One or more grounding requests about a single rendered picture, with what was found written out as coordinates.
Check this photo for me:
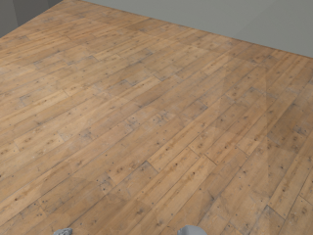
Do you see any right robot thigh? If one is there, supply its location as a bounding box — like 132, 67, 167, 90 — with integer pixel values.
177, 225, 207, 235

